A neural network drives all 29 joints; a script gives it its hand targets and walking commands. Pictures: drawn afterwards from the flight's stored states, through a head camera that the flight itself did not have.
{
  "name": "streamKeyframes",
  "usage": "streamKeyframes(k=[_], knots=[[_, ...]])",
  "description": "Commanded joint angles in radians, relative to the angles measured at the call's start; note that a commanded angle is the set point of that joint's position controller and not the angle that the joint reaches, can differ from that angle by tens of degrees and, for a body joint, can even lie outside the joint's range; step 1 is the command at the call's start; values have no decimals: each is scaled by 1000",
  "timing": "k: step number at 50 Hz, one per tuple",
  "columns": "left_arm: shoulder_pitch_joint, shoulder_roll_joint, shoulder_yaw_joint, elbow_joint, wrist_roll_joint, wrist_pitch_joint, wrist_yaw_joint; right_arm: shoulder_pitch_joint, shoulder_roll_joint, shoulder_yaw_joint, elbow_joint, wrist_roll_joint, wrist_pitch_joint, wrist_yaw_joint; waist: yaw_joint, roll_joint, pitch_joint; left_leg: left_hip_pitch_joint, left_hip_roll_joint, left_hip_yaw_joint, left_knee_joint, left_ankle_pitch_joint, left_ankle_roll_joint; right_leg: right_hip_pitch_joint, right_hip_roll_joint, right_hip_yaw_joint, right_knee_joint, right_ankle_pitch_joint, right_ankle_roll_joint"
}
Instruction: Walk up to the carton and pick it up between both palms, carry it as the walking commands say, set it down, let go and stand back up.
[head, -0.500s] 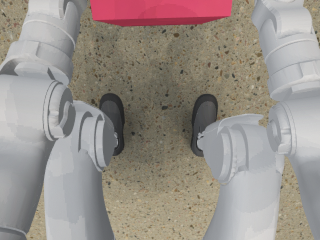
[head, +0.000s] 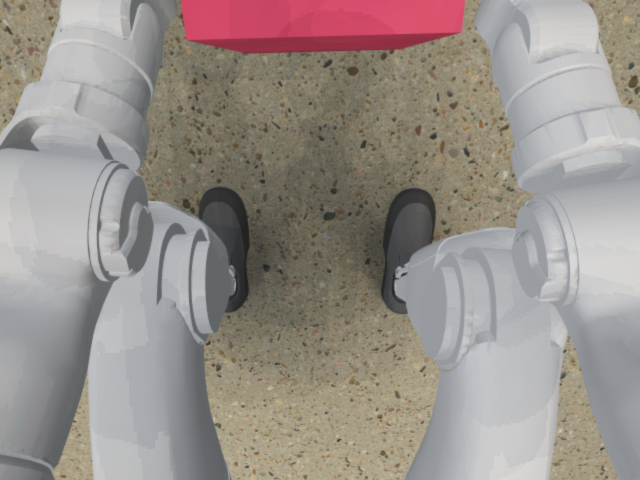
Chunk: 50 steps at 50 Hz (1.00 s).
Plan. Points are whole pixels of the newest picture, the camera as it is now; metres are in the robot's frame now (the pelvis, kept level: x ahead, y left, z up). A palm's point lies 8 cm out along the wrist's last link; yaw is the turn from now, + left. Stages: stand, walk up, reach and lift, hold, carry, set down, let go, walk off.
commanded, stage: reach and lift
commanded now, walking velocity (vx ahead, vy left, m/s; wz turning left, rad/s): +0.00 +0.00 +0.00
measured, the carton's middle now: out of the picture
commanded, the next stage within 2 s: none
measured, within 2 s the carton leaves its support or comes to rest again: leaves its support in 0.66 s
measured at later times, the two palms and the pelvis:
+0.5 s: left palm out of the picture +0.55 +0.17 -0.21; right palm out of the picture +0.55 -0.13 -0.21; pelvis +0.00 +0.01 -0.01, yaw +0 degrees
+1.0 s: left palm out of the picture +0.56 +0.16 -0.17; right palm out of the picture +0.56 -0.13 -0.17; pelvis -0.01 +0.01 -0.01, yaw +0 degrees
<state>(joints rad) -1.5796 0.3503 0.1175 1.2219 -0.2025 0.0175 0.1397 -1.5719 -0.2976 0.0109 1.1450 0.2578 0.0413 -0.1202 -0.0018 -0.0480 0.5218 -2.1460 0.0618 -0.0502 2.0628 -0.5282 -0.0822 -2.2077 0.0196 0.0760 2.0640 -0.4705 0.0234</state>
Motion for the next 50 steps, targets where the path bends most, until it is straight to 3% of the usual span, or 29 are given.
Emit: streamKeyframes(k=[1, 2, 5, 6, 9, 13, 14, 15, 19, 20, 21, 22, 23, 26, 28, 29, 31, 34, 35, 36, 39, 40, 41, 43, 44, 46, 47, 49, 50], knots=[[-478, -796, -147, -236, 19, 37, -277, -487, 740, 94, -152, -130, 43, 216, 44, 14, -1316, 340, -158, 158, -46, 182, 41, 705, 81, -104, -69, 204, 3], [-462, -842, -147, -228, 33, 54, -288, -503, 753, 106, -160, -120, 49, 231, 68, 19, -1282, 315, -157, 151, -53, 188, 49, 675, 77, -110, -61, 207, 0], [-495, -884, -161, -257, 24, 67, -312, -443, 821, 78, -117, -146, 78, 256, 38, 8, -1248, 284, -165, 157, -47, 156, 43, 641, 84, -115, -55, 183, -16], [-467, -903, -161, -224, 27, 78, -321, -446, 820, 76, -137, -149, 78, 262, 37, 48, -1257, 284, -161, 168, -46, 157, 35, 647, 84, -107, -70, 176, -22], [-480, -913, -161, -278, 34, 88, -332, -450, 874, 72, -161, -140, 90, 285, 53, 23, -1253, 286, -164, 157, -56, 166, 48, 638, 83, -128, -55, 181, -15], [-506, -954, -178, -300, 17, 97, -339, -479, 884, 73, -176, -124, 94, 292, 53, 64, -1241, 264, -169, 160, -41, 141, 48, 620, 77, -114, -46, 154, -33], [-499, -948, -178, -306, 26, 96, -337, -476, 885, 86, -181, -110, 95, 293, 79, 66, -1227, 287, -168, 162, -37, 169, 48, 606, 82, -105, -43, 174, -34], [-503, -964, -177, -295, 18, 102, -338, -510, 869, 78, -203, -106, 93, 297, 59, 72, -1243, 310, -168, 157, -47, 161, 52, 601, 79, -120, -47, 155, -32], [-535, -967, -207, -335, -11, 99, -327, -517, 884, 120, -222, -91, 94, 290, 55, 33, -1361, 359, -169, 158, -33, 191, 50, 671, 71, -130, -27, 194, -27], [-572, -1009, -223, -374, -20, 101, -325, -553, 883, 119, -260, -78, 91, 287, 36, 55, -1438, 410, -171, 154, -37, 230, 51, 682, 75, -140, -19, 231, -29], [-559, -984, -231, -382, -26, 99, -318, -570, 906, 148, -310, -49, 88, 290, 68, 73, -1514, 471, -172, 172, -31, 263, 49, 702, 76, -144, -23, 249, -17], [-619, -1007, -256, -436, -50, 97, -310, -599, 888, 163, -347, -40, 83, 281, 35, 56, -1569, 462, -168, 166, -24, 265, 52, 718, 75, -149, -17, 263, -17], [-586, -1002, -235, -423, -35, 102, -309, -601, 902, 168, -345, -37, 84, 277, 61, 68, -1591, 471, -176, 173, -31, 282, 48, 750, 78, -146, -29, 283, -16], [-611, -1045, -282, -476, -72, 107, -293, -589, 910, 181, -369, -31, 88, 269, 35, 76, -1766, 566, -179, 166, -30, 349, 38, 807, 76, -165, -18, 339, -14], [-631, -1041, -295, -523, -98, 107, -279, -677, 922, 231, -489, 2, 87, 254, 63, 59, -1919, 667, -185, 168, -27, 409, 48, 894, 76, -167, -16, 386, 1], [-683, -1038, -315, -543, -108, 111, -275, -662, 928, 224, -456, 7, 95, 248, 38, 78, -1943, 655, -177, 180, -25, 404, 40, 903, 77, -166, -23, 403, -5], [-707, -1057, -322, -593, -119, 122, -273, -683, 962, 232, -489, 28, 109, 248, 39, 87, -2041, 716, -176, 182, -26, 426, 45, 920, 82, -164, -28, 409, -3], [-557, -1144, -294, -520, -68, 161, -270, -729, 1002, 269, -604, 40, 105, 249, 86, 60, -2148, 783, -188, 175, -41, 459, 54, 963, 92, -178, -37, 429, 7], [-559, -1179, -298, -553, -68, 176, -273, -786, 966, 283, -675, 59, 105, 247, 60, 68, -2235, 819, -193, 183, -36, 494, 52, 1003, 91, -188, -45, 458, 9], [-616, -1148, -316, -642, -82, 174, -265, -775, 1027, 312, -685, 73, 121, 243, 100, 57, -2357, 883, -191, 191, -32, 522, 55, 1044, 93, -181, -30, 479, 13], [-595, -1203, -305, -633, -50, 199, -273, -739, 1061, 278, -664, 55, 147, 256, 77, 70, -2322, 844, -191, 196, -53, 494, 55, 1016, 96, -185, -58, 450, 17], [-563, -1219, -287, -615, -38, 207, -281, -749, 1083, 274, -669, 42, 153, 258, 63, 35, -2340, 839, -192, 196, -60, 492, 64, 1041, 100, -189, -71, 454, 26], [-560, -1223, -274, -569, -21, 219, -288, -765, 1084, 265, -662, 33, 157, 261, 84, 61, -2269, 782, -190, 204, -68, 427, 61, 1009, 100, -176, -81, 403, 17], [-567, -1266, -290, -616, -33, 231, -297, -740, 1124, 250, -684, 28, 171, 262, 61, 56, -2376, 843, -192, 197, -63, 467, 61, 1036, 102, -185, -74, 427, 16], [-562, -1264, -281, -630, -18, 242, -295, -723, 1151, 241, -669, 30, 182, 268, 86, 67, -2392, 877, -194, 198, -86, 462, 58, 1034, 106, -191, -90, 412, 13], [-619, -1276, -286, -690, -23, 243, -302, -768, 1128, 237, -715, 27, 191, 271, 56, 57, -2423, 836, -196, 206, -80, 448, 57, 1068, 104, -183, -94, 414, 20], [-603, -1280, -276, -676, -14, 256, -305, -768, 1138, 245, -728, 34, 191, 271, 84, 73, -2440, 838, -197, 211, -83, 432, 55, 1083, 107, -179, -97, 401, 21], [-623, -1296, -266, -651, -22, 260, -308, -786, 1128, 212, -686, 11, 201, 279, 49, 48, -2369, 818, -198, 196, -99, 373, 62, 1009, 100, -196, -98, 322, 19], [-594, -1280, -243, -661, 3, 269, -310, -768, 1148, 208, -705, 14, 207, 279, 86, 60, -2391, 848, -198, 199, -113, 381, 61, 1033, 106, -189, -118, 322, 20]])
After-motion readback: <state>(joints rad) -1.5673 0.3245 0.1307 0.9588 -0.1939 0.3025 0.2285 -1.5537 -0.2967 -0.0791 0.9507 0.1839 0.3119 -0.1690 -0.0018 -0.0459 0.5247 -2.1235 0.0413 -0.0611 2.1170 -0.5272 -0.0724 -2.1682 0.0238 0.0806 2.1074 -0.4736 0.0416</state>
